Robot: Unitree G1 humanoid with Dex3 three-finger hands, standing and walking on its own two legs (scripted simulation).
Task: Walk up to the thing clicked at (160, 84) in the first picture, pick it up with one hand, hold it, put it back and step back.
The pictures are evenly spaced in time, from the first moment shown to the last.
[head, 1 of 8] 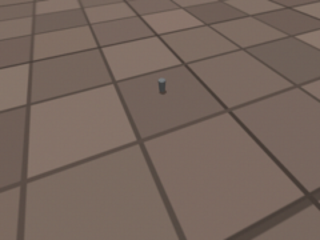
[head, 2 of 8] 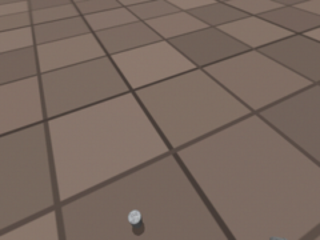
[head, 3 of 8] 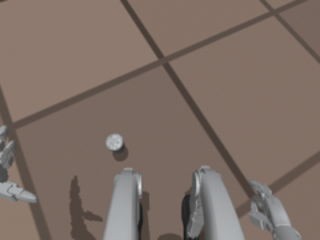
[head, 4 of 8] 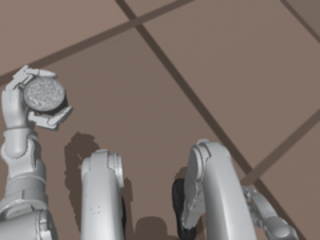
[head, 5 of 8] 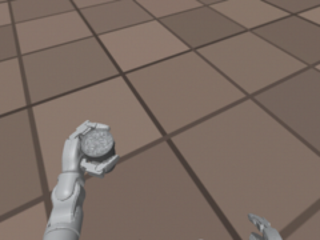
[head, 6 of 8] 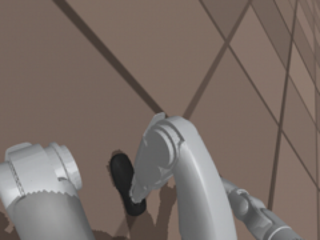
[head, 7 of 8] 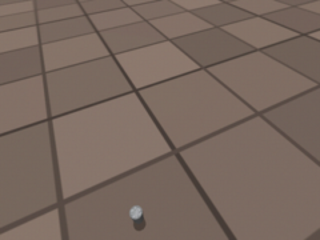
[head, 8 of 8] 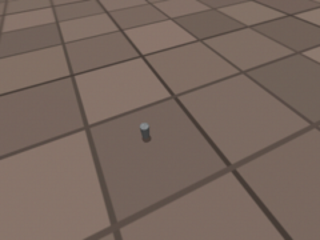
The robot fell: no
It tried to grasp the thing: yes
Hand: left
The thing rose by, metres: 0.71
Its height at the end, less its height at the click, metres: +0.00
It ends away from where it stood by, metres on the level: 0.02
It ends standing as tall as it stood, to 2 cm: yes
